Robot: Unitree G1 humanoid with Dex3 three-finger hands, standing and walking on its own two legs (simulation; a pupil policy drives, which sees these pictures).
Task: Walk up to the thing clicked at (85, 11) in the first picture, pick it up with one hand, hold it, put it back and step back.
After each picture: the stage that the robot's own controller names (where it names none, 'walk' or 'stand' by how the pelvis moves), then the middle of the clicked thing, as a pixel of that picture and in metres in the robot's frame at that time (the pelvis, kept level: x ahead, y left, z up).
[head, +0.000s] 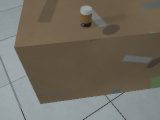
stand; (86, 17) +0.83 +0.02 -0.03
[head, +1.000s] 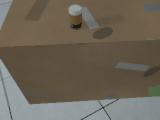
rise first; (75, 17) +0.74 +0.10 -0.01
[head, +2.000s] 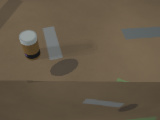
stand; (30, 45) +0.51 +0.25 -0.01
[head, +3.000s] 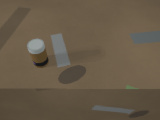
stand; (38, 53) +0.49 +0.22 -0.02
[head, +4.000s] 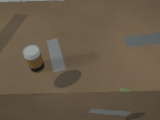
stand; (34, 59) +0.49 +0.24 -0.03
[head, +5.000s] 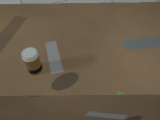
stand; (32, 61) +0.48 +0.25 -0.03
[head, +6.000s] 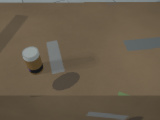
stand; (33, 61) +0.48 +0.25 -0.03
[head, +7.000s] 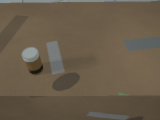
stand; (33, 61) +0.48 +0.25 -0.03
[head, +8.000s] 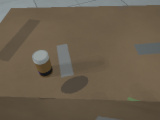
rise first; (43, 64) +0.47 +0.24 -0.03
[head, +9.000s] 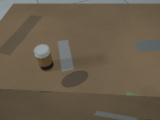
go down; (44, 58) +0.50 +0.24 -0.03
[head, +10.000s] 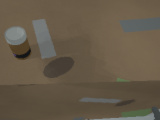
go down; (19, 44) +0.49 +0.22 +0.00
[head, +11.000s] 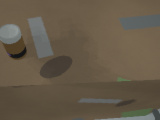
approach; (13, 43) +0.48 +0.23 +0.03
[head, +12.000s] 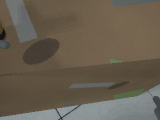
close in; out of the picture +0.50 +0.24 +0.06
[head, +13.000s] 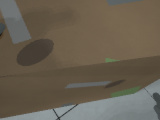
lift; out of the picture +0.52 +0.24 +0.07
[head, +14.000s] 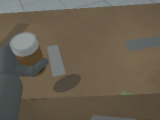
lift; (30, 55) +0.34 +0.17 +0.19
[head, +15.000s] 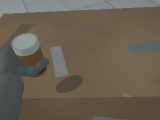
hold; (31, 56) +0.33 +0.17 +0.19
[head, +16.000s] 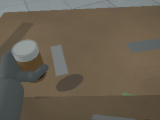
hold; (30, 62) +0.33 +0.17 +0.17
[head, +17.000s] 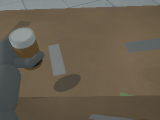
crouch; (27, 49) +0.37 +0.18 +0.18
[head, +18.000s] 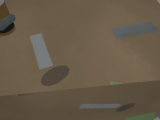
lower; out of the picture +0.49 +0.23 +0.19
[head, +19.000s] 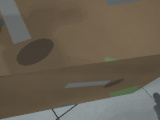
lower; out of the picture +0.52 +0.23 +0.08
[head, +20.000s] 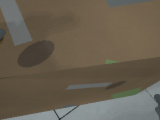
lower; out of the picture +0.50 +0.24 +0.06
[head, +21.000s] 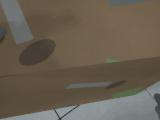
lower; out of the picture +0.51 +0.24 +0.06
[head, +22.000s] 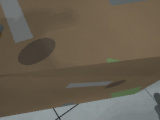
lower; out of the picture +0.51 +0.24 +0.07
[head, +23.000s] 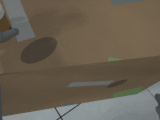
open; out of the picture +0.51 +0.21 +0.07
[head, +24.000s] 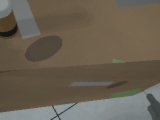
sink last; (2, 18) +0.51 +0.21 +0.06
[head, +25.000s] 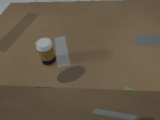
sink last; (46, 52) +0.51 +0.22 +0.02
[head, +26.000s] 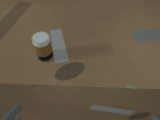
stand; (43, 47) +0.50 +0.20 +0.02
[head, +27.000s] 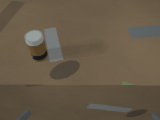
stand; (37, 46) +0.50 +0.21 +0.03
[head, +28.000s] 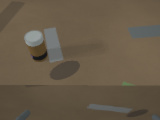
stand; (36, 46) +0.49 +0.22 +0.03
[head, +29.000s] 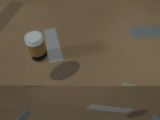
stand; (36, 47) +0.49 +0.21 +0.03
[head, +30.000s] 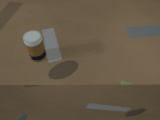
stand; (35, 47) +0.50 +0.21 +0.03
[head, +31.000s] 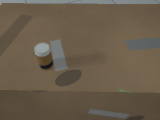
stand; (44, 57) +0.51 +0.21 -0.03
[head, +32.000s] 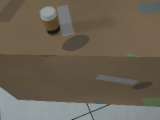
walk; (50, 21) +0.61 +0.19 -0.01
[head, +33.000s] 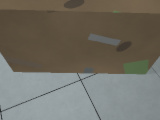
walk; out of the picture +0.93 +0.18 -0.01
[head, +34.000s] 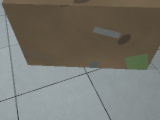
stand; out of the picture +1.14 +0.19 -0.01
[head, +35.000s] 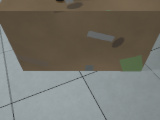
stand; out of the picture +1.12 +0.21 -0.03
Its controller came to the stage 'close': yes
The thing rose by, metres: 0.21
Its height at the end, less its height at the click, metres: +0.00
